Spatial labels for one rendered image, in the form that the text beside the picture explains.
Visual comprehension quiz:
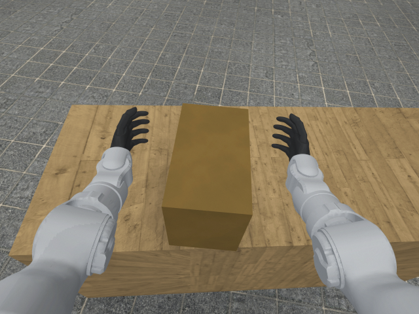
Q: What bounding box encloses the right robot hand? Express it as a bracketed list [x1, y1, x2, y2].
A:
[272, 113, 310, 161]

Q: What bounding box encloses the robot left forearm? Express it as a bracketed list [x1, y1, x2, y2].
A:
[32, 147, 133, 259]

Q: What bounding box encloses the left robot hand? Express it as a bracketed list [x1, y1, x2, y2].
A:
[110, 107, 150, 151]

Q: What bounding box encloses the pedestal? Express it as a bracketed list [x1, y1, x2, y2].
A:
[9, 105, 419, 298]

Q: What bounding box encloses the robot right forearm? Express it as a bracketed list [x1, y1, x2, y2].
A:
[285, 154, 397, 273]

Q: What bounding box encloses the robot left upper arm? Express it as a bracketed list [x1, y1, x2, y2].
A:
[0, 204, 117, 314]

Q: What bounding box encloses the robot right upper arm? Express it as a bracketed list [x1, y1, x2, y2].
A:
[312, 220, 419, 314]

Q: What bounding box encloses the carton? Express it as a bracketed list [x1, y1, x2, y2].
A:
[162, 103, 253, 251]

